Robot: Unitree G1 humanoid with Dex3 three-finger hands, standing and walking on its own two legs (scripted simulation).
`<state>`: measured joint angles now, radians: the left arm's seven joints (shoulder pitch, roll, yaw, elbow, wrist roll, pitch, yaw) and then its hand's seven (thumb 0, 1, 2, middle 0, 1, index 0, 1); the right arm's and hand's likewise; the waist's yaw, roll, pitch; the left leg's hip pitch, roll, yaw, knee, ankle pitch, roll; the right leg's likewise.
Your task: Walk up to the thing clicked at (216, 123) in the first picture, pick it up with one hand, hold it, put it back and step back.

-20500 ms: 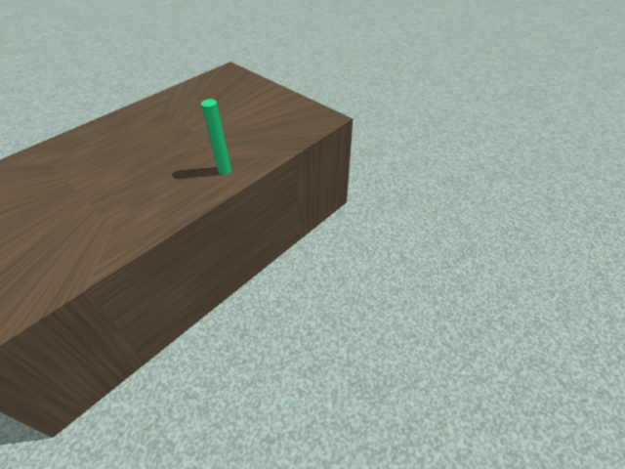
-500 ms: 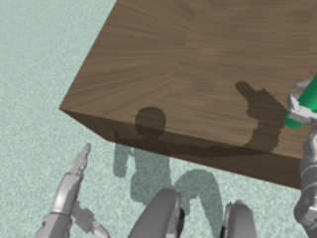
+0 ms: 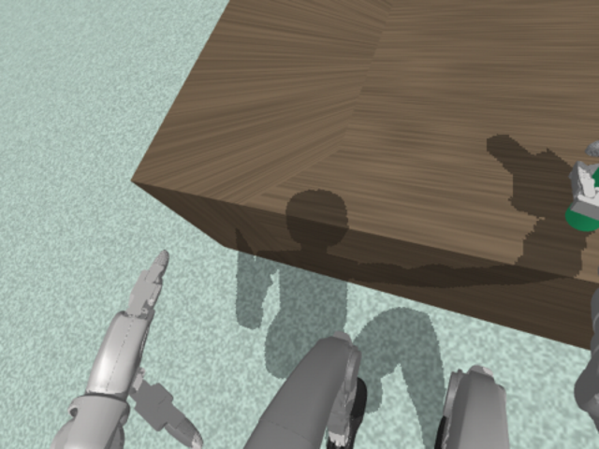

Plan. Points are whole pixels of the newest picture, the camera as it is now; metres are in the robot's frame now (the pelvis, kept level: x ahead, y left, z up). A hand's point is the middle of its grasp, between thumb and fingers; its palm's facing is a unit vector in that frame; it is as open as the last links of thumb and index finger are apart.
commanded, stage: lower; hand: right
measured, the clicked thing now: out of the picture +0.50 -0.23 -0.01
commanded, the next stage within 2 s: loosen in 0.18 s
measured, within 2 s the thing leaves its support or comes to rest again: rests again in 0.06 s
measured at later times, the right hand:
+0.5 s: hand out of the picture +0.51 -0.22 -0.05, palm faces +0.23 +0.97 +0.00, open 5.7 cm
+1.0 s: hand out of the picture +0.51 -0.22 -0.05, palm faces +0.24 +0.97 +0.00, open 13.2 cm
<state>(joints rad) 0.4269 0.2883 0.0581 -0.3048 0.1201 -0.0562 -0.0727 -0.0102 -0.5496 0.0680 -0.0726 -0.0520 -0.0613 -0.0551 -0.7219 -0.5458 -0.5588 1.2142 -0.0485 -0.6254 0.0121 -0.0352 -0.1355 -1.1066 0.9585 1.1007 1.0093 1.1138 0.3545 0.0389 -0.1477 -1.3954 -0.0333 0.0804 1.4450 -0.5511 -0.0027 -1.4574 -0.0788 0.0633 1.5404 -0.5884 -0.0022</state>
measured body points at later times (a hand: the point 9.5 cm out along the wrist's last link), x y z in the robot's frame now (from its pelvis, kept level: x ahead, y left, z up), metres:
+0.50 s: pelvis -0.01 +0.01 -0.02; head +0.17 -0.08 +0.38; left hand +0.17 +0.26 +0.09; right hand +0.49 -0.27 -0.05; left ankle +0.06 +0.13 -0.56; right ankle +0.05 -0.11 -0.56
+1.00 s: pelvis +0.00 +0.01 -0.02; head +0.18 -0.08 +0.39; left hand +0.17 +0.26 +0.10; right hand +0.49 -0.28 -0.05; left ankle +0.06 +0.13 -0.56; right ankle +0.05 -0.11 -0.56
